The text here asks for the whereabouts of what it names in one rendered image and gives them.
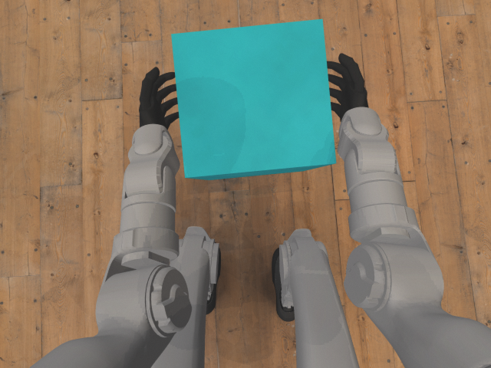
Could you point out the right robot upper arm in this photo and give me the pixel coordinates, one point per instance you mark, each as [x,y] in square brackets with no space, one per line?
[400,288]

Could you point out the left robot thigh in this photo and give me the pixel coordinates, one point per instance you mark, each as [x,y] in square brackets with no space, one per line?
[198,262]

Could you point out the robot left forearm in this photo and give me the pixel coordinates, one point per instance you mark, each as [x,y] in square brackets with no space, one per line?
[147,225]

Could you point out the robot left foot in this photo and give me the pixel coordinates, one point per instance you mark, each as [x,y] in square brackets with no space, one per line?
[212,302]

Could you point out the right robot hand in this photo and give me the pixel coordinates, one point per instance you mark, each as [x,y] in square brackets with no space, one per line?
[353,93]

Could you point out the carton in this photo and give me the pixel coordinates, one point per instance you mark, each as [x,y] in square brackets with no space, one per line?
[253,100]

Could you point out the left robot upper arm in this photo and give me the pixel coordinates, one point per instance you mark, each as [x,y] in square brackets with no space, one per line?
[138,312]

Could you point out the robot right forearm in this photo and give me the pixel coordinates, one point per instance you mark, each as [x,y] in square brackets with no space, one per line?
[379,211]

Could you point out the left robot hand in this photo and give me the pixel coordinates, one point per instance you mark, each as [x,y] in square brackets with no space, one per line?
[152,110]

